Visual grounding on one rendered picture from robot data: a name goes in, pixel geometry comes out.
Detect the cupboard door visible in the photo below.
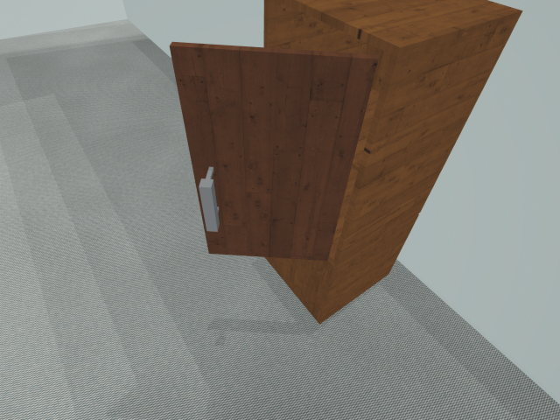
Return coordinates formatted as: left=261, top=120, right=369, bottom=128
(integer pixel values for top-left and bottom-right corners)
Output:
left=170, top=42, right=379, bottom=261

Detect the handle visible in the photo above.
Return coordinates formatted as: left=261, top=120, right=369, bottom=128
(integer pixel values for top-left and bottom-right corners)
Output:
left=199, top=167, right=220, bottom=232

